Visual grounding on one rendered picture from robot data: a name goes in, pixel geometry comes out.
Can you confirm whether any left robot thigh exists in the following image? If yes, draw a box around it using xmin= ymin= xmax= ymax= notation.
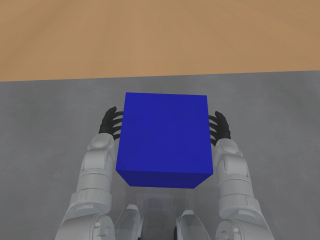
xmin=114 ymin=209 xmax=144 ymax=240

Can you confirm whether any robot left forearm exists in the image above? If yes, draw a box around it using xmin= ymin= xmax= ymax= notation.
xmin=55 ymin=133 xmax=116 ymax=240

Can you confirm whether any robot right shin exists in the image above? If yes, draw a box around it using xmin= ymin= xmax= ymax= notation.
xmin=181 ymin=209 xmax=194 ymax=217

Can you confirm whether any carton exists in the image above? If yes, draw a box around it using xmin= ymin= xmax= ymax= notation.
xmin=115 ymin=92 xmax=214 ymax=189

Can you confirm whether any robot right forearm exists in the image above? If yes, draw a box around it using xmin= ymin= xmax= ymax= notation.
xmin=212 ymin=138 xmax=272 ymax=234

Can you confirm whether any robot left hand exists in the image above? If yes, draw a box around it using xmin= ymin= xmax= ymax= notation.
xmin=98 ymin=106 xmax=123 ymax=141

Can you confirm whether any left robot upper arm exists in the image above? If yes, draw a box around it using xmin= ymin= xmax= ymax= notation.
xmin=55 ymin=213 xmax=116 ymax=240

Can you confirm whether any robot right hand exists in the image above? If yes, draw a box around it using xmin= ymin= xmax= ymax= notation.
xmin=208 ymin=111 xmax=231 ymax=146

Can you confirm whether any right robot upper arm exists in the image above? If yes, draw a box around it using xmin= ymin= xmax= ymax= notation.
xmin=215 ymin=218 xmax=275 ymax=240

